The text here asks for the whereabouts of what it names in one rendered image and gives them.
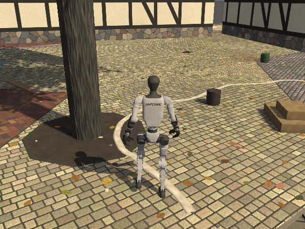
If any robot left thigh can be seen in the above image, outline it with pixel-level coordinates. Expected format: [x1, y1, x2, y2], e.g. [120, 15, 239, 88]
[136, 132, 146, 159]

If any right robot forearm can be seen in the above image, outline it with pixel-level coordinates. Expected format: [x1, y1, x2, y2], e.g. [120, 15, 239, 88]
[172, 115, 179, 131]

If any robot left shin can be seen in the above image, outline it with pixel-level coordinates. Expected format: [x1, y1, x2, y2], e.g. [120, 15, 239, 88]
[136, 150, 143, 182]

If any robot right hand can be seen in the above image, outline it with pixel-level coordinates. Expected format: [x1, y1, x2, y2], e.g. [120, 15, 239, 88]
[169, 129, 180, 138]

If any right robot upper arm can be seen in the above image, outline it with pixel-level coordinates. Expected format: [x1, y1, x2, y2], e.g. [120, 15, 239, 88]
[163, 96, 176, 123]

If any left robot upper arm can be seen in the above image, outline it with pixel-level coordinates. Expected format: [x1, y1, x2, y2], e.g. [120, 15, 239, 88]
[130, 96, 143, 123]

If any left robot forearm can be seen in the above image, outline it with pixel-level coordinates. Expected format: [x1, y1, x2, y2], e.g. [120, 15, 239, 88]
[124, 116, 135, 136]

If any robot left hand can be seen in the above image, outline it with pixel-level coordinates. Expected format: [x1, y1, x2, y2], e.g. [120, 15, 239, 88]
[122, 135, 133, 146]

